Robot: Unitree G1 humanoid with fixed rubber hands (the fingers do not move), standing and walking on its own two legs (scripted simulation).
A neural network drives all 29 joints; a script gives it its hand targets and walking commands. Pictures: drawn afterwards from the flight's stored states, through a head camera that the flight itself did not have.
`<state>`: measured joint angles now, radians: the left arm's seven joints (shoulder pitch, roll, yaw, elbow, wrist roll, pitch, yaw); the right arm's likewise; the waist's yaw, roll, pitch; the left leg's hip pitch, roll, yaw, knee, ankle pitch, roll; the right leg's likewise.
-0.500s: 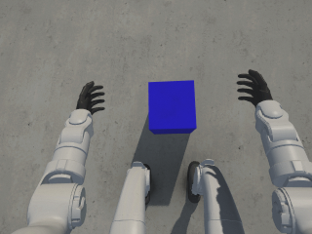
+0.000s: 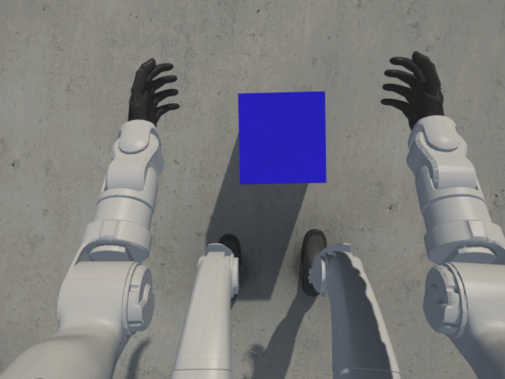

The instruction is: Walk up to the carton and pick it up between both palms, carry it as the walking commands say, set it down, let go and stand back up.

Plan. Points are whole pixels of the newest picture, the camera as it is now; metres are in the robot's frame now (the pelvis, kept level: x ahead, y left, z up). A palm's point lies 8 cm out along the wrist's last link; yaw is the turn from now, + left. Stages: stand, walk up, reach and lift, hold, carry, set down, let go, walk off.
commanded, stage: reach and lift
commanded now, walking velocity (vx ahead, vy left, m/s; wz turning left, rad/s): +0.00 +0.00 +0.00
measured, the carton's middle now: (278, 144) +0.46 -0.02 -0.53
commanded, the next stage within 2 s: none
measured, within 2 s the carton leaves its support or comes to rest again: neither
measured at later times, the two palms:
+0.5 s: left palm (191, 142) +0.44 +0.16 -0.29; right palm (376, 133) +0.46 -0.20 -0.29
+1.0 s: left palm (200, 145) +0.45 +0.17 -0.42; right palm (360, 139) +0.46 -0.20 -0.41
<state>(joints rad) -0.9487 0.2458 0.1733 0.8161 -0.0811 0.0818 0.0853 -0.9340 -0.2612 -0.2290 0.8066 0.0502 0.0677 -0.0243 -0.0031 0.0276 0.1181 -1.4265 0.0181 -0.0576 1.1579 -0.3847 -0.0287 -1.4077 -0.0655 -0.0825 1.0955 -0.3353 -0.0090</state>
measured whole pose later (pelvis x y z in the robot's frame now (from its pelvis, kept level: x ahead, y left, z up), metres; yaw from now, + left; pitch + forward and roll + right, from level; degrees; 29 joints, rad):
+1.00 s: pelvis -0.06 -0.01 -0.23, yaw -1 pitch +30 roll -2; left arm -1.31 0.28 0.16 0.88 -0.24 0.09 0.19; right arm -1.35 -0.39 -0.16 0.96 0.18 0.10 -0.15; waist 0.03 0.02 0.52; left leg -2.00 0.01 -0.06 2.05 -0.58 -0.04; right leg -2.01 -0.06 -0.02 2.00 -0.51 -0.01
